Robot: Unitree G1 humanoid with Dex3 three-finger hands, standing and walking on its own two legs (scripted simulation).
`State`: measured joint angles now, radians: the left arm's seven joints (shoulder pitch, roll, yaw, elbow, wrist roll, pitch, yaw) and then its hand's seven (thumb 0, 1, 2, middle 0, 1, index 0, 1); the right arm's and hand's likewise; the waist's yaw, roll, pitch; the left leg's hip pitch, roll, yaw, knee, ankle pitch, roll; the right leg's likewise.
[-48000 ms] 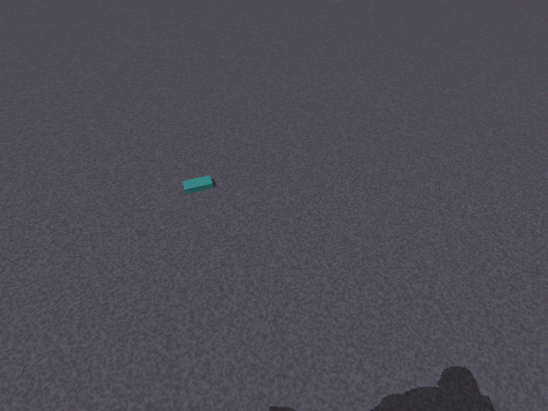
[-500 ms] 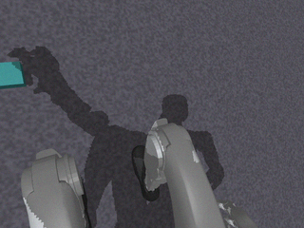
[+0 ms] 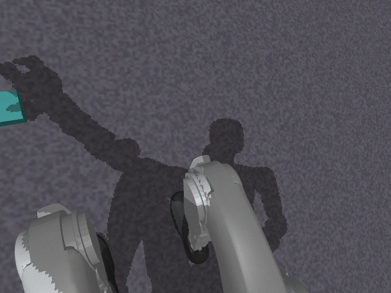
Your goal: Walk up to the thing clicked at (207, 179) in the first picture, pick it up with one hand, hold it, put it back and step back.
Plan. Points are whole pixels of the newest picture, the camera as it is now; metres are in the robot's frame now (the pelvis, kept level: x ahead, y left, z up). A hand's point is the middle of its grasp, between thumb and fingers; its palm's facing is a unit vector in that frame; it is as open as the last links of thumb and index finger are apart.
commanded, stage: home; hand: left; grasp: from above
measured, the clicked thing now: out of the picture +0.53 +0.31 -0.33
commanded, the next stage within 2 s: none
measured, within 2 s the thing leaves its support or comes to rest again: neither
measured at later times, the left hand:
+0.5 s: hand out of the picture +0.34 +0.30 +0.05, palm faces -0.15 -0.77 -0.62, open 7.6 cm
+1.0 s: hand out of the picture +0.26 +0.22 +0.25, palm faces +0.23 -0.95 -0.22, open 7.4 cm
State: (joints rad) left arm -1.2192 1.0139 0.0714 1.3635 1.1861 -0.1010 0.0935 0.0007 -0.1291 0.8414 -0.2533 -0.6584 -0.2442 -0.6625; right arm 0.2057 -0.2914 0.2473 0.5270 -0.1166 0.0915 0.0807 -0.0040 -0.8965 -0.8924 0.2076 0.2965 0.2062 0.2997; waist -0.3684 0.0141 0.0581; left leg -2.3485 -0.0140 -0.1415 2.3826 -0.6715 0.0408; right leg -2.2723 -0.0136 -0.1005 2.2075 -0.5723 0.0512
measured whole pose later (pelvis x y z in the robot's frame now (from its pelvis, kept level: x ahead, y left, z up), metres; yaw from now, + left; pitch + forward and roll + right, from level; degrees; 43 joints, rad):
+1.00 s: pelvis +0.06 -0.01 +0.33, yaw +10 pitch +17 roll -3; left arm 0.20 0.25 0.08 0.18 -0.06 0.37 0.08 0.01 0.90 0.90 -0.20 -0.30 -0.20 -0.30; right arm 0.25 -0.22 0.05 0.59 0.04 -0.13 -0.14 0.01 -0.90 -0.90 0.21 0.30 0.21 0.30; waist -0.09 0.03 -0.18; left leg -0.99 0.02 -0.07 1.23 -0.54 -0.01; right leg -0.97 -0.01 -0.07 1.15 -0.47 0.01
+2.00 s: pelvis +0.10 +0.00 +0.37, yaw +11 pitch +10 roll -3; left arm 0.49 0.23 0.03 -0.11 -0.05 0.45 0.02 0.01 0.90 0.90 -0.20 -0.30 -0.20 -0.30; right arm 0.29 -0.22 0.03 0.56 0.00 -0.23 -0.17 0.01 -0.90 -0.90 0.21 0.30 0.21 0.30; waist -0.04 0.05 -0.17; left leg -0.66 0.01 -0.05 1.01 -0.52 0.00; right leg -0.65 -0.01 -0.05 0.92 -0.45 0.02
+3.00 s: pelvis +0.10 +0.00 +0.37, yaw +11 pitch +11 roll -3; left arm 0.50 0.22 0.03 -0.12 -0.05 0.44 0.02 0.01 0.90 0.90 -0.20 -0.30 -0.20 -0.30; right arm 0.28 -0.22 0.03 0.54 0.00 -0.23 -0.18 0.01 -0.90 -0.90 0.21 0.30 0.21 0.30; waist -0.04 0.04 -0.17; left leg -0.67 0.02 -0.06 1.01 -0.52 -0.01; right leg -0.66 -0.01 -0.06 0.94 -0.46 0.01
